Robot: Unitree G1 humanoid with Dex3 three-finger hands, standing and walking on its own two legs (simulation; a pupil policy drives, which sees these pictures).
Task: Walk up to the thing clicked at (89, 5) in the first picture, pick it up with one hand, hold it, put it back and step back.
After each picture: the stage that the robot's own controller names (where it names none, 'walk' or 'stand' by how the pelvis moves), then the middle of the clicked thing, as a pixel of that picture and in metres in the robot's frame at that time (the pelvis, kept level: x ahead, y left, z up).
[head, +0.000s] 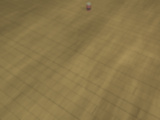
stand; (88, 6) +2.37 +0.00 -0.72
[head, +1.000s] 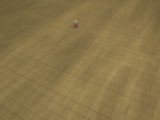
walk; (75, 24) +2.21 +0.35 -0.71
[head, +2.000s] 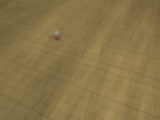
walk; (57, 36) +1.56 +0.51 -0.72
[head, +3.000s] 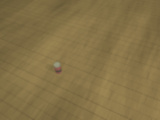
walk; (57, 68) +1.08 +0.38 -0.72
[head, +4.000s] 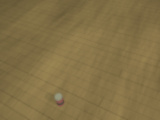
walk; (59, 99) +0.70 +0.32 -0.71
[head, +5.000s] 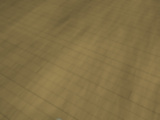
stand; out of the picture +0.45 +0.25 -0.70
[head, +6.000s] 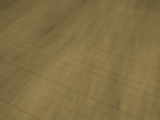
stand; out of the picture +0.38 +0.26 -0.72
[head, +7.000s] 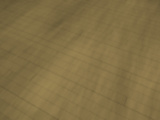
stand; out of the picture +0.39 +0.25 -0.72
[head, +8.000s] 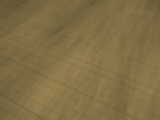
stand; out of the picture +0.37 +0.25 -0.73
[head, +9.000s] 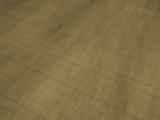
stand; out of the picture +0.37 +0.25 -0.73
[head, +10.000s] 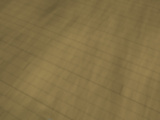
go down; out of the picture +0.39 +0.25 -0.71
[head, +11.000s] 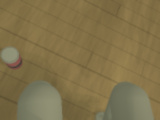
go down; (12, 58) +0.44 +0.30 -0.29
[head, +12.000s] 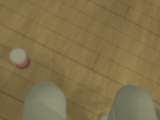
close in; (20, 59) +0.44 +0.30 -0.30
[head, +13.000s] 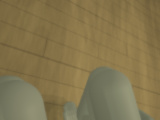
close in; out of the picture +0.42 +0.33 -0.22
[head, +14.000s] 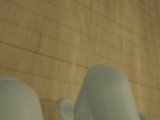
close; out of the picture +0.41 +0.34 -0.22
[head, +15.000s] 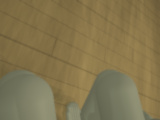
lift; out of the picture +0.35 +0.30 -0.22
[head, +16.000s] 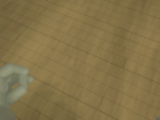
close; out of the picture +0.20 +0.33 -0.56
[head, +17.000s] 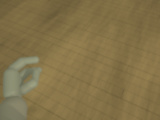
go down; out of the picture +0.15 +0.55 -0.70
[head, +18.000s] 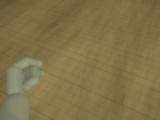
crouch; out of the picture +0.12 +0.77 -0.70
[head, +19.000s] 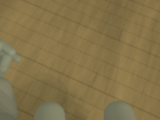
crouch; out of the picture +0.10 +1.00 -0.46
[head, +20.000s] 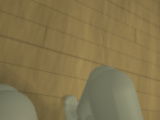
lower; out of the picture -0.12 +1.22 -0.26
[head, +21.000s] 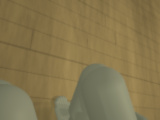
lower; out of the picture -0.29 +1.40 -0.25
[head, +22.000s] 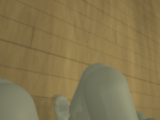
lower; out of the picture -0.39 +1.61 -0.25
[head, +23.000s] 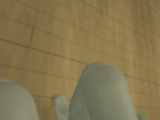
lower; out of the picture -0.48 +1.83 -0.25
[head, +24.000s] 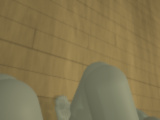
lower; out of the picture -0.55 +2.05 -0.24
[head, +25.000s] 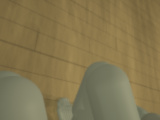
open; out of the picture -0.62 +2.26 -0.23
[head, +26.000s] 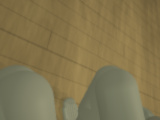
stand; out of the picture -0.71 +2.47 -0.24
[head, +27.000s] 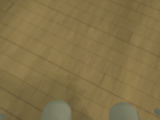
walk; out of the picture -0.12 +2.85 -0.47
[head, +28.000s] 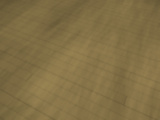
stand; out of the picture -0.09 +3.06 -0.69
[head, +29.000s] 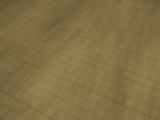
stand; out of the picture -0.13 +3.30 -0.69
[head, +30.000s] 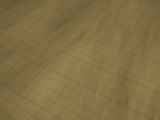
stand; out of the picture -0.14 +3.51 -0.73
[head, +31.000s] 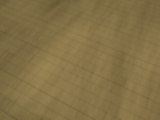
walk; out of the picture -0.14 +3.70 -0.72
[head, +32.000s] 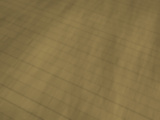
walk; out of the picture -0.25 +3.87 -0.74
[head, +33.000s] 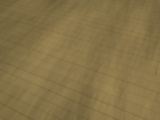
stand; out of the picture -0.03 +4.18 -0.72
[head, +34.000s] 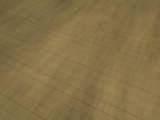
stand; out of the picture +0.27 +4.36 -0.74
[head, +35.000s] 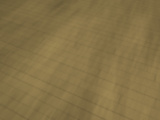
stand; out of the picture +0.18 +4.62 -0.75
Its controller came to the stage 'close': yes
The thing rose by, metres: 0.01
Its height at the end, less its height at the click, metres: -0.02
